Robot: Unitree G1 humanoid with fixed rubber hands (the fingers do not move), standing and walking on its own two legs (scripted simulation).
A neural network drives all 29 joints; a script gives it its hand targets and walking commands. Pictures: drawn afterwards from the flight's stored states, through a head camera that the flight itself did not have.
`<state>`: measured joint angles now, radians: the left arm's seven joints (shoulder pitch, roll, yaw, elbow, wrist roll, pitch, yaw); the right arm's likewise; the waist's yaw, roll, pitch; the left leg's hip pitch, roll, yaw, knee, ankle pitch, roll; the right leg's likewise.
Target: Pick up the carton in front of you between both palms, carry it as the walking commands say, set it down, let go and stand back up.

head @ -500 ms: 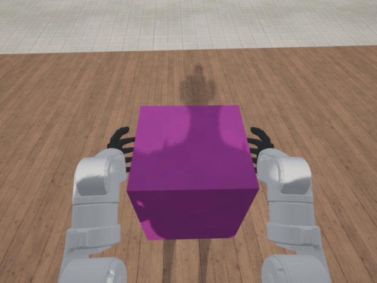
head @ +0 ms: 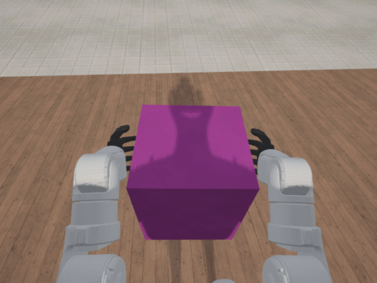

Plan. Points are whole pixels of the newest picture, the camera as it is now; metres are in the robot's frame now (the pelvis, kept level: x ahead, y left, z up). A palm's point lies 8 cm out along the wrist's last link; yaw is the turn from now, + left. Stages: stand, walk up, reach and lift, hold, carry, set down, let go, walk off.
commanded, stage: carry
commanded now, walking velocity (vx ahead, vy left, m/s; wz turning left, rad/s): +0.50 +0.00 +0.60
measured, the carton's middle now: (190, 176) +0.36 -0.03 +0.02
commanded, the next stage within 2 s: none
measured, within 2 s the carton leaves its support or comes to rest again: neither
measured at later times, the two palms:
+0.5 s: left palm (96, 110) +0.58 +0.22 +0.03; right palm (191, 84) +0.69 -0.06 +0.02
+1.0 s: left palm (82, 59) +0.88 +0.32 +0.01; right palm (162, 49) +0.94 +0.03 +0.01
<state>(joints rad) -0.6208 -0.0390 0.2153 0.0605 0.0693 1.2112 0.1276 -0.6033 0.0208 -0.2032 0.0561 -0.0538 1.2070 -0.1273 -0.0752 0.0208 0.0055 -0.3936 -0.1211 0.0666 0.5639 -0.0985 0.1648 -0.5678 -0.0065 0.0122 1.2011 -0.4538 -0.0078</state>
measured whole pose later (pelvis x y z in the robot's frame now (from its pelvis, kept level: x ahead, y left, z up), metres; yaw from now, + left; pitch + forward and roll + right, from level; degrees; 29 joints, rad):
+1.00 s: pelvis +0.57 +0.08 -0.09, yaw +15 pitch +5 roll -1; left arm -0.65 0.02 0.17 0.16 0.00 1.17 0.13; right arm -0.56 0.05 -0.21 0.05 -0.09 1.18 -0.13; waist 0.02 -0.01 -0.01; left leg -0.38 0.00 0.18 0.58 -0.15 0.16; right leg -0.54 -0.04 0.00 1.15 -0.39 -0.04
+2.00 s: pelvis +1.16 +0.10 -0.20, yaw -21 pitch +4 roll -1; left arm -0.65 0.03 0.18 0.17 0.00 1.18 0.13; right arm -0.58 0.05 -0.19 0.08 -0.09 1.19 -0.14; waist 0.02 -0.01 -0.06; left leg -0.49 -0.01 0.11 0.64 -0.08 0.04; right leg -0.59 0.05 0.02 1.38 -0.46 -0.05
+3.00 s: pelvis +1.63 -0.10 -0.27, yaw -12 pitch +4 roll -1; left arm -0.61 0.01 0.18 0.19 0.01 1.16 0.14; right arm -0.58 0.05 -0.21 0.14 -0.12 1.17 -0.12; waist 0.02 -0.01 -0.05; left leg -0.47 -0.06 0.12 0.64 -0.10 0.11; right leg -0.52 -0.03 -0.03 1.34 -0.51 -0.01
